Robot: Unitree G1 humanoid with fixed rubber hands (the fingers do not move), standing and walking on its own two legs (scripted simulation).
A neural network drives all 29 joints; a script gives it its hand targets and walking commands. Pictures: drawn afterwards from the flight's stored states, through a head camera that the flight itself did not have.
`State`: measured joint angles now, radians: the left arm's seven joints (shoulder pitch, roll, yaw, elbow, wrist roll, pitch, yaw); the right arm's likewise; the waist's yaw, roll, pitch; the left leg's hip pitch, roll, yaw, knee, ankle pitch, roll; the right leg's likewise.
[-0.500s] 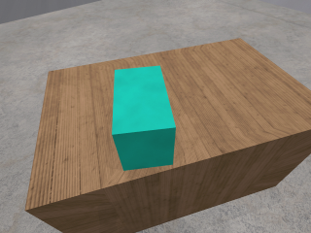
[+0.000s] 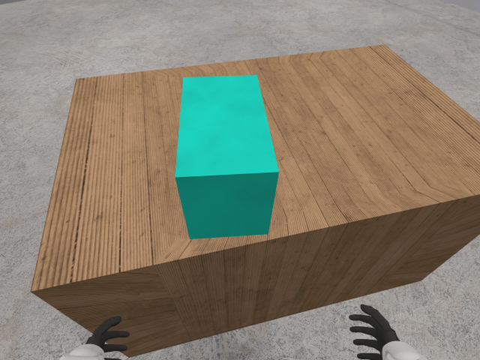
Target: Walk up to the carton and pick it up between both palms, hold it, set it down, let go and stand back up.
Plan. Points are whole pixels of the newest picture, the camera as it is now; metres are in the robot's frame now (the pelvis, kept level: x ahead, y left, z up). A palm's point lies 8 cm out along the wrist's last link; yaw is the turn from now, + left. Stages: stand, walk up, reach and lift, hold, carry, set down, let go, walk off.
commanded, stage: reach and lift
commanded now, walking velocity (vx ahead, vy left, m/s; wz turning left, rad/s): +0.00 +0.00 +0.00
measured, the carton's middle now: (224, 153) +0.54 +0.02 +0.02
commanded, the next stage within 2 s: none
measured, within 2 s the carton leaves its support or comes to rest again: neither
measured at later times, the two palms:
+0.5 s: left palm (79, 348) +0.19 +0.26 -0.05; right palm (371, 348) +0.16 -0.21 -0.07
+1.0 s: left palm (84, 343) +0.20 +0.25 -0.03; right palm (366, 339) +0.17 -0.19 -0.04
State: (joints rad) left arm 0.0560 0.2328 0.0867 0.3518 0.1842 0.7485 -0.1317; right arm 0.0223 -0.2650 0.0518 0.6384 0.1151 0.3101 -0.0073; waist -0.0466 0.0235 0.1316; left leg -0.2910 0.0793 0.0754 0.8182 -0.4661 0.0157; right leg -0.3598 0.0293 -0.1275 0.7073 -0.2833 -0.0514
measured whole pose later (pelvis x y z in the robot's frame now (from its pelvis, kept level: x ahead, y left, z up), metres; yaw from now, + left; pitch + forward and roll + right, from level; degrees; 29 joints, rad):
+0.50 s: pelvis +0.03 -0.01 +0.02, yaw +1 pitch -1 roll -1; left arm 0.15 0.27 0.10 0.44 0.06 0.33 -0.07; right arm 0.23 -0.12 0.03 0.59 -0.01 -0.04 -0.08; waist -0.03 0.02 0.10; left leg -0.18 0.05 0.07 0.57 -0.36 0.00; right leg -0.26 0.02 -0.13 0.50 -0.23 -0.05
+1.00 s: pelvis +0.03 +0.00 +0.03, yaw +1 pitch -5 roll -1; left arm 0.18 0.22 0.04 0.49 0.01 0.06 -0.02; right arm 0.27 -0.09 -0.01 0.61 0.00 -0.21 -0.07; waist 0.01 0.01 0.11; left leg -0.03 0.03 0.09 0.43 -0.31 0.02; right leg -0.11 0.02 -0.10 0.37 -0.17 -0.03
